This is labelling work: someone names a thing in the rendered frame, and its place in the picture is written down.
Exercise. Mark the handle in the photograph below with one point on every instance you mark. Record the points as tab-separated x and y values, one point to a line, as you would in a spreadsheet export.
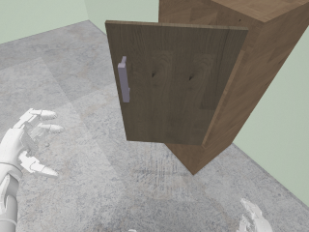
123	80

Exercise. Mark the cupboard door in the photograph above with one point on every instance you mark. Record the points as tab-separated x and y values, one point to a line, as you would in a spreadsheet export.
176	75

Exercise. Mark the robot right hand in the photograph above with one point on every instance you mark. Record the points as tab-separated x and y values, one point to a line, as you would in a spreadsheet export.
255	222

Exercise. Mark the left robot forearm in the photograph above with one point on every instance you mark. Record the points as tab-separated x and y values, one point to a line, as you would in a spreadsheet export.
10	176

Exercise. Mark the robot left hand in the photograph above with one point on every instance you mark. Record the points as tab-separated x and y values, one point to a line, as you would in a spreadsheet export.
16	140

